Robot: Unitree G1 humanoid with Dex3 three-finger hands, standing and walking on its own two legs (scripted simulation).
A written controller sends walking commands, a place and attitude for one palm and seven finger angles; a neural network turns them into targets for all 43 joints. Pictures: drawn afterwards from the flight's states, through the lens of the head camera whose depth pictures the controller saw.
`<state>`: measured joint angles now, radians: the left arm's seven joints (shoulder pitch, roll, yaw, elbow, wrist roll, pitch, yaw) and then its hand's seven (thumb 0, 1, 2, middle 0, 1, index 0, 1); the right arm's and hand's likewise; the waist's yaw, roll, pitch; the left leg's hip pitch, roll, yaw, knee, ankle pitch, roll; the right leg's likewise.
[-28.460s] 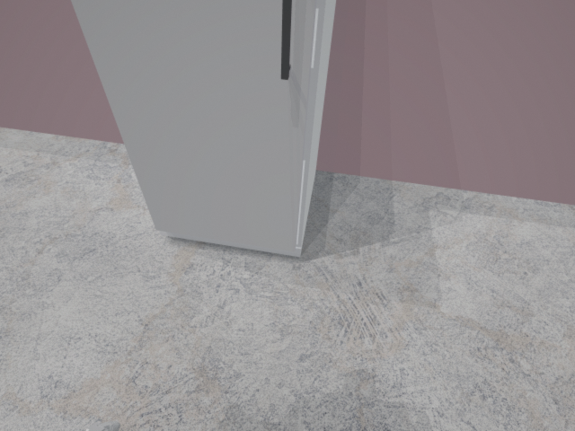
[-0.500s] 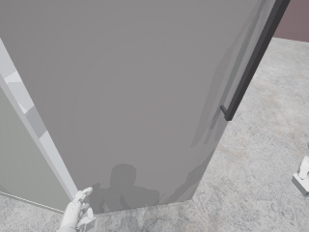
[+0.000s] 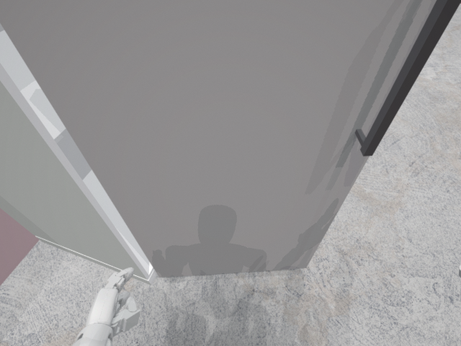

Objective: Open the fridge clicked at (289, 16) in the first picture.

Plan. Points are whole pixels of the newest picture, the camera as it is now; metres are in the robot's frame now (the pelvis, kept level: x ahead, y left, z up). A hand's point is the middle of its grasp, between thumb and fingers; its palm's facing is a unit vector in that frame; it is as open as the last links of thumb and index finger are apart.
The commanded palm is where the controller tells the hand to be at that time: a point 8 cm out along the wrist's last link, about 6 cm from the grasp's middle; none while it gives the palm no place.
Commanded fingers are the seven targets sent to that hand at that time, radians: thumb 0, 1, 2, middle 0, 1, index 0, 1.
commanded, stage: step back with the hand held close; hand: right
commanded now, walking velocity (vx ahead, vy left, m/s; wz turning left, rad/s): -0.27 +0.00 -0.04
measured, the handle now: (407, 57) +0.47 -0.23 +0.26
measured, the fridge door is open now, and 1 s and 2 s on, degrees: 67 67 67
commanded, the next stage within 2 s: stop stepping back and stand still in 1.06 s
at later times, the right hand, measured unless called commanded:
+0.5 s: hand out of the picture +0.12 -0.28 +0.16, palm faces +0.48 +0.80 -0.37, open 7.5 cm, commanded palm +0.05 -0.32 +0.18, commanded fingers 0.00 -0.90 -0.90 0.20 0.30 0.20 0.30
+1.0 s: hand out of the picture +0.03 -0.27 +0.18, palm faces +0.39 +0.81 -0.43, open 7.5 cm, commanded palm -0.01 -0.31 +0.18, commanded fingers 0.00 -0.90 -0.90 0.20 0.30 0.20 0.30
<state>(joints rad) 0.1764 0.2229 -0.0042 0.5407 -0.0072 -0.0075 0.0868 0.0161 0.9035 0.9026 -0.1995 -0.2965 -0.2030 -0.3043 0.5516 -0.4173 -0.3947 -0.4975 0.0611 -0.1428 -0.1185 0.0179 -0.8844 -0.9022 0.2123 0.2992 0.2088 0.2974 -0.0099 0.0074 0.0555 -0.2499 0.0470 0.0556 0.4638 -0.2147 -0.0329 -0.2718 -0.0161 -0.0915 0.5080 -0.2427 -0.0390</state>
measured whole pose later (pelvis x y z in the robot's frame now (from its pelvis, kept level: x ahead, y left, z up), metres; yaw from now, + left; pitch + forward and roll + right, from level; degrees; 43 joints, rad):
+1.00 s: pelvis -0.15 -0.01 -0.01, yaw +0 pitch +0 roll +2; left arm 0.20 0.20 0.02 0.61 0.01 -0.06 0.07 0.02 0.90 0.90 -0.20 -0.30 -0.21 -0.30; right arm 0.58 -0.47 -0.43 -0.54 0.06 -0.27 -0.11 0.02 -0.88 -0.90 0.22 0.30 0.21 0.30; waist -0.01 0.03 -0.06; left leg -0.20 -0.05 -0.04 0.50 -0.30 0.00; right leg -0.54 0.03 0.01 0.86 -0.32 0.02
